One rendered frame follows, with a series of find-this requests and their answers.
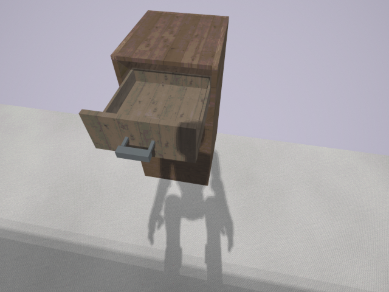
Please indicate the drawer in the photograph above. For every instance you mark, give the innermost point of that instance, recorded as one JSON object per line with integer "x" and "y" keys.
{"x": 169, "y": 108}

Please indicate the cabinet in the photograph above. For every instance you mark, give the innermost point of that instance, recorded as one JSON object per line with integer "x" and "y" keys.
{"x": 186, "y": 43}

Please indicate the handle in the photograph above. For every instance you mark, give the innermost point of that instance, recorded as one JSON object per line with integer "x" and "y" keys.
{"x": 136, "y": 154}

